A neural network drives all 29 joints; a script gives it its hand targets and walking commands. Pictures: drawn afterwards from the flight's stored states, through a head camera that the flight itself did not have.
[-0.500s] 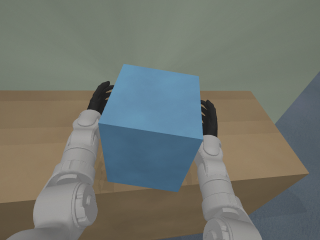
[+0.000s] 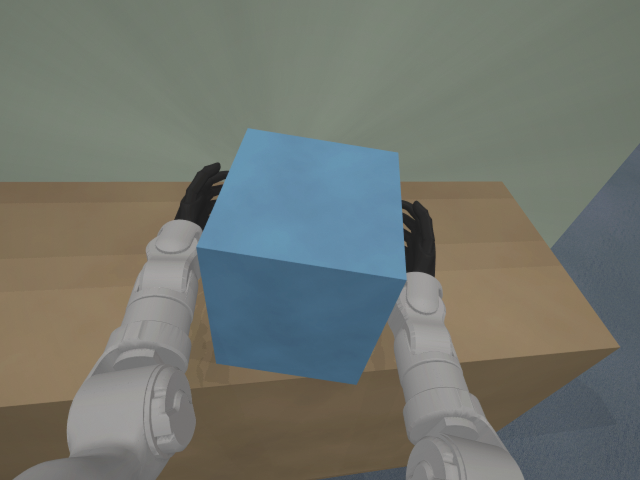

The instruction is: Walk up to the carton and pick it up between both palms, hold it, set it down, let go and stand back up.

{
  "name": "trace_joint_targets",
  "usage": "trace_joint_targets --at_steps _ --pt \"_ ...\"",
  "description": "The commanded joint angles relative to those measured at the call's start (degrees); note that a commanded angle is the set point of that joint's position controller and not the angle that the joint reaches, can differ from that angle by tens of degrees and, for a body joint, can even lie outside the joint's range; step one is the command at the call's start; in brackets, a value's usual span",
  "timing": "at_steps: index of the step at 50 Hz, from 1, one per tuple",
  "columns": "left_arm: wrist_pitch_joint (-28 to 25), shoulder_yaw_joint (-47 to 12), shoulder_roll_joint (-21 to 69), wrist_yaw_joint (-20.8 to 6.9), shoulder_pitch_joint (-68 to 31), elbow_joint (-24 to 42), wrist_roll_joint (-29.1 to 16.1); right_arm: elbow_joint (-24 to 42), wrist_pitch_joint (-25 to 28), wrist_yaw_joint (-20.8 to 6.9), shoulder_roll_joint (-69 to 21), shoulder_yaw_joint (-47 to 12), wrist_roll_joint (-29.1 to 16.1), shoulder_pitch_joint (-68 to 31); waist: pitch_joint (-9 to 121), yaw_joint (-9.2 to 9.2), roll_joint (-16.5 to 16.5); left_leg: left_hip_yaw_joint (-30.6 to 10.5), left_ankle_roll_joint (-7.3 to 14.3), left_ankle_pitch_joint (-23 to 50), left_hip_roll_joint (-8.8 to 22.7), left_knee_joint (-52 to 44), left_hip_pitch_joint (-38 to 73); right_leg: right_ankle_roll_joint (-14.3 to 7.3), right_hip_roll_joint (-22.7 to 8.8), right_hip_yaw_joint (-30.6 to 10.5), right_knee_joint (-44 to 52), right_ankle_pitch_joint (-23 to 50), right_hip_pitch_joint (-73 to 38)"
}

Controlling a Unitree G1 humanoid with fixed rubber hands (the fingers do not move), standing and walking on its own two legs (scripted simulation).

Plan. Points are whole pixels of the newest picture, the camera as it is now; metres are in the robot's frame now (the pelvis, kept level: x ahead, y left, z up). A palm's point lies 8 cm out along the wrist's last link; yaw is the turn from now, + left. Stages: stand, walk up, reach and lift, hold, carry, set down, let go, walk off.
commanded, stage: reach and lift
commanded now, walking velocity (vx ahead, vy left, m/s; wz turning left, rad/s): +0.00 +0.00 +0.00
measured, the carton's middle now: (304, 261) +0.39 +0.00 +0.06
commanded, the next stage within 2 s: none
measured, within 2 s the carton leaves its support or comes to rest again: leaves its support in 0.12 s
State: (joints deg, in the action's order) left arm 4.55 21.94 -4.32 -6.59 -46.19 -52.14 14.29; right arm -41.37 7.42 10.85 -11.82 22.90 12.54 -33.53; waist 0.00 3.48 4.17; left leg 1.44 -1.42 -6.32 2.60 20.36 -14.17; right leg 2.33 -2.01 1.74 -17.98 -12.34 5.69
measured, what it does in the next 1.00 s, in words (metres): stands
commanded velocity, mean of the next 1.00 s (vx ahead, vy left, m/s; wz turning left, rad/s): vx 0.00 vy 0.00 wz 0.00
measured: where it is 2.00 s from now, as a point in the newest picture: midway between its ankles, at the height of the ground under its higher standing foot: outside the picture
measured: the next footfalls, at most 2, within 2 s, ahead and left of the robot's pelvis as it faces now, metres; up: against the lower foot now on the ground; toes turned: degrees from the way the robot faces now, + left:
none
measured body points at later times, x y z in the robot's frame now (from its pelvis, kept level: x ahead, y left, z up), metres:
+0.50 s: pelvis -0.01 +0.00 +0.00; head -0.01 +0.03 +0.45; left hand +0.42 +0.14 +0.13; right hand +0.37 -0.15 +0.12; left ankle +0.05 +0.13 -0.75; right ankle -0.03 -0.14 -0.75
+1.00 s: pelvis -0.02 +0.00 +0.00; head -0.04 +0.04 +0.45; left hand +0.40 +0.15 +0.17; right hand +0.38 -0.15 +0.16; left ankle +0.05 +0.13 -0.75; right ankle -0.03 -0.14 -0.75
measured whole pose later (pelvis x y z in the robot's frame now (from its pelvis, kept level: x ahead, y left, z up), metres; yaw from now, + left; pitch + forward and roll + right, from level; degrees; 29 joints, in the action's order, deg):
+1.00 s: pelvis -0.02 +0.00 +0.00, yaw +0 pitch -3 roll -1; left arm 17.1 14.9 -1.0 3.1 -46.2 -38.4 14.6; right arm -45.1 3.9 11.5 1.3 7.2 -4.4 -39.1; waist 0.7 1.1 4.2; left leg 1.4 -1.4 -5.0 2.9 19.4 -11.0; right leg 2.1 -1.7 1.7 -18.0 -11.5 3.0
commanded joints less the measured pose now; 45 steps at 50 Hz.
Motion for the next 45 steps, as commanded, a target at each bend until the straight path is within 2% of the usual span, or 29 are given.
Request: trace_joint_targets --at_steps 1,8,11,12,13,14,15,16,17,18,19,20,21,22,23,26,27,28,29,31,32,33,34,35,36,37,40,44,45 --pt "-4.67 -16.79 36.47 -5.92 -29.1 4.52 5.59 4.06 9.84 -7.12 -23.05 -22.74 2.91 -37.81 30.95 -1.67 -8.26 5.38 -2.18 22.83 -2.17 0.79 22.86 1.01 5.47 4.62 3.99 21.25 -0.81" --pt "-12.46 -17.21 39.68 -3.49 -34.8 7.09 6.43 0.23 18.44 -7.51 -24.32 -25.29 5.29 -42.43 36.08 -3.36 -9.79 5.98 -2.85 29.03 -1.61 1.58 24.78 0.27 5.76 5.4 3.82 24.1 1.17" --pt "-14.5 -17.59 39.21 -2.72 -35.62 10.02 6.54 -1.61 20.85 -7.63 -22.88 -24.97 5.49 -43.44 38.12 -4.11 -8.3 6.49 -2.13 27.01 -1.44 0.86 25.06 -0.14 5.52 4.35 3.69 22.41 1.98" --pt "-13.94 -16.57 37.23 -2.85 -33.58 4.9 7.63 -5.68 20.07 -7.49 -21.56 -24.73 5.76 -41.35 31.31 -3.66 -6.33 6.42 -1.63 21.19 -1.3 -0.66 22.82 -0.15 5.4 4.24 4.8 17.48 2.8" --pt "-13.58 -17.26 37.86 -2.27 -35.68 9.29 7.22 -5.97 19.14 -7.84 -21.32 -23.91 5.16 -42.03 32.42 -3.85 -7.18 6.93 -1.51 20.39 -1.24 -1.14 23.27 -0.68 5.2 3.87 4.72 16.33 2.91" --pt "-13.48 -14.89 35.46 -2.59 -34.55 4.2 8.94 -7.0 19.36 -7.62 -21.07 -25.07 5.55 -41.1 28.7 -4.27 -4.28 7.31 -0.45 16.47 -1.44 -2.15 20.72 -0.34 4.39 3.45 5.05 15.28 0.77" --pt "-14.29 -15.27 35.41 -2.0 -36.2 9.55 8.44 -4.42 20.16 -7.65 -21.58 -25.87 4.5 -43.06 32.53 -5.71 -5.19 8.33 -0.06 16.21 -1.85 -2.99 20.04 0.35 4.68 3.23 4.3 17.0 -0.41" --pt "-13.54 -16.4 35.91 -1.86 -36.11 8.54 8.04 -5.03 19.96 -7.37 -20.58 -26.0 4.07 -43.94 32.34 -4.17 -5.84 8.35 -0.61 17.31 -1.81 -2.67 20.06 0.44 4.47 3.81 4.08 18.83 -0.73" --pt "-12.85 -17.78 37.2 -1.64 -32.76 7.79 6.6 -2.4 19.68 -7.38 -19.88 -27.2 2.42 -43.6 33.37 -5.48 -4.28 8.3 -0.1 18.39 -2.01 -2.78 20.19 0.11 4.88 3.14 4.16 19.07 -0.01" --pt "-11.23 -16.55 35.23 -2.17 -33.18 3.69 6.8 -6.8 17.71 -7.27 -19.93 -26.12 2.3 -42.09 25.83 -4.4 -3.18 7.93 0.81 11.91 -2.15 -4.19 17.88 0.47 4.74 2.62 5.31 13.36 1.26" --pt "-11.76 -18.72 36.81 -1.67 -37.47 10.07 5.71 -1.32 18.33 -7.15 -20.2 -27.82 2.59 -45.61 33.97 -4.85 -3.74 8.05 0.08 16.28 -1.95 -3.03 20.05 0.67 4.85 3.22 4.29 17.64 -0.66" --pt "-10.77 -16.82 35.7 -1.69 -32.68 6.34 7.27 -4.64 17.02 -7.47 -19.67 -28.58 1.64 -41.62 29.59 -5.42 -4.48 7.89 0.68 14.36 -1.95 -4.28 19.54 0.39 4.61 2.81 5.04 15.43 0.51" --pt "-11.68 -17.09 35.66 -1.67 -37.93 10.31 6.59 -1.36 18.51 -7.46 -19.35 -29.21 1.64 -46.25 32.9 -5.98 -4.07 7.94 0.13 17.09 -2.11 -3.3 20.36 1.02 4.58 2.93 3.99 18.55 -0.61" --pt "-9.96 -17.16 35.99 -1.69 -32.4 5.97 6.55 -3.42 16.74 -7.24 -18.9 -28.71 -0.17 -43.24 28.73 -5.07 -4.14 8.1 0.58 13.87 -1.91 -4.35 20.18 0.69 4.76 2.47 5.18 15.12 0.1" --pt "-10.13 -18.88 36.24 -1.27 -38.23 12.59 5.86 -1.75 16.91 -7.36 -20.29 -28.9 -0.09 -46.68 32.33 -5.3 -4.19 7.67 0.28 14.84 -1.7 -3.77 20.68 0.91 5.03 2.79 4.32 15.74 -0.85" --pt "-7.93 -22.94 38.39 -0.85 -35.82 14.24 3.39 -1.72 15.26 -6.94 -19.64 -30.79 -3.15 -44.8 36.36 -3.69 -6.55 7.28 -0.84 21.06 -1.57 -1.95 23.95 0.47 5.5 3.21 3.9 19.56 -0.87" --pt "-7.76 -23.31 38.61 -0.44 -36.87 15.81 2.58 -2.03 14.76 -7.0 -19.91 -32.69 -4.94 -46.4 37.76 -4.9 -7.5 7.24 -0.83 22.01 -1.93 -1.3 24.48 0.78 5.82 2.67 3.88 19.12 0.25" --pt "-6.31 -23.67 38.95 -0.69 -35.41 11.31 2.48 -2.07 13.72 -6.86 -18.84 -31.27 -3.24 -46.75 33.49 -3.12 -5.51 6.43 -0.76 19.1 -1.62 -1.39 23.98 0.43 5.64 3.38 4.52 16.46 1.52" --pt "-6.17 -25.09 38.91 -0.75 -37.29 15.61 1.44 0.54 13.42 -6.87 -19.77 -33.0 -5.18 -48.15 36.74 -3.96 -6.33 6.72 -0.41 18.42 -1.51 -1.43 25.35 0.53 5.55 3.04 3.72 16.67 0.42" --pt "-3.52 -26.44 39.53 -0.51 -35.03 15.23 0.36 4.03 11.32 -6.22 -19.37 -35.57 -8.64 -50.39 36.08 -3.63 -4.34 6.7 -0.2 19.32 -1.82 -1.45 24.78 0.86 5.55 3.13 4.36 19.31 -0.8" --pt "-3.24 -28.86 40.92 -0.14 -37.87 18.67 -1.63 7.01 11.01 -6.2 -20.0 -35.65 -9.6 -52.34 39.14 -1.97 -4.32 6.32 -0.56 20.49 -2.0 -0.24 24.83 0.77 5.5 3.13 3.87 21.61 -1.45" --pt "-3.5 -30.22 42.76 0.26 -38.25 22.34 -2.72 12.09 11.88 -6.2 -21.25 -38.28 -11.59 -56.06 44.54 -4.31 -5.85 5.97 -0.71 24.45 -2.28 0.72 26.47 0.94 5.82 2.77 2.95 23.7 -2.21" --pt "-1.25 -30.36 42.63 0.2 -34.15 19.25 -2.23 11.23 9.92 -5.57 -20.02 -38.38 -12.2 -54.12 40.14 -2.55 -5.38 5.62 -0.75 24.33 -2.32 0.69 25.86 1.04 5.09 2.48 3.74 25.37 -3.03" --pt "0.38 -31.02 42.74 0.32 -35.43 21.53 -2.95 14.04 8.13 -5.56 -21.24 -40.6 -14.88 -56.74 39.82 -3.71 -5.15 5.57 -0.47 23.66 -2.78 0.9 25.83 1.47 5.32 2.4 3.67 22.86 -3.63" --pt "1.2 -30.69 42.55 0.44 -35.66 21.5 -2.8 14.26 7.52 -5.57 -21.39 -41.1 -14.79 -57.61 39.47 -2.7 -3.81 4.61 -0.23 22.81 -2.45 1.25 25.98 1.07 5.16 2.87 3.38 22.47 -3.99" --pt "1.77 -33.76 44.12 0.46 -37.16 25.54 -4.53 17.05 7.07 -5.46 -21.38 -42.66 -16.3 -59.08 43.73 -2.23 -5.89 4.16 -1.06 24.98 -2.59 2.22 27.82 1.07 5.05 3.33 2.6 24.53 -3.21" --pt "5.27 -31.9 43.14 0.34 -33.22 22.27 -4.67 21.77 4.52 -5.15 -20.7 -46.06 -18.83 -61.28 38.45 -3.97 -1.22 3.79 0.38 20.68 -3.23 1.7 24.94 1.52 4.56 2.29 2.53 25.34 -5.54" --pt "7.4 -31.01 42.83 -0.19 -37.82 26.62 -4.58 20.5 2.37 -4.91 -20.96 -43.15 -19.58 -64.3 35.77 -1.77 -3.56 2.9 0.28 18.6 -3.59 0.95 25.23 1.89 4.55 2.95 2.16 21.84 -3.83" --pt "8.75 -30.86 42.51 -0.16 -34.17 25.72 -4.16 20.82 1.12 -5.07 -20.07 -43.94 -19.83 -63.15 36.63 -2.98 -3.06 2.45 0.6 18.04 -3.45 1.14 25.57 1.38 4.44 2.99 2.25 20.71 -4.64"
